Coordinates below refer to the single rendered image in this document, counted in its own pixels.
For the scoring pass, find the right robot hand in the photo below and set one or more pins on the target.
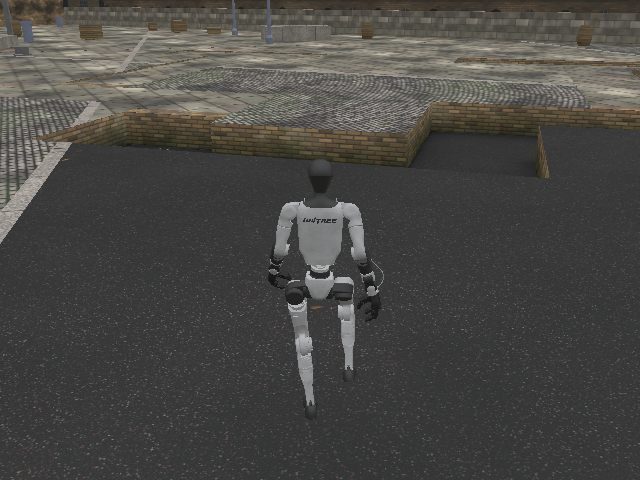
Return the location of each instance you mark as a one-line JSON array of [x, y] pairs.
[[374, 308]]

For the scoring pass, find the left robot hand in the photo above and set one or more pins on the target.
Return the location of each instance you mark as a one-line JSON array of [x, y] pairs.
[[281, 274]]

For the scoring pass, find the right robot forearm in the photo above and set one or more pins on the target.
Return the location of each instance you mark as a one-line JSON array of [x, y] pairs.
[[367, 274]]

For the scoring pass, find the robot right upper arm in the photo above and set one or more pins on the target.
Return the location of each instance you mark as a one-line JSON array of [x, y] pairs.
[[352, 213]]

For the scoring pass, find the left robot forearm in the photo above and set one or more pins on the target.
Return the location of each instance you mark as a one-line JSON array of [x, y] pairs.
[[275, 261]]

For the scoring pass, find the robot left upper arm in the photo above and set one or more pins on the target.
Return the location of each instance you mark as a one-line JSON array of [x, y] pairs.
[[289, 212]]

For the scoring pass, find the robot right thigh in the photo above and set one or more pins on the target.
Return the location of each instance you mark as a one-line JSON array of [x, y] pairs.
[[343, 290]]

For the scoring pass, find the robot torso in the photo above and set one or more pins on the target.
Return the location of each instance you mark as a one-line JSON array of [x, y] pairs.
[[320, 237]]

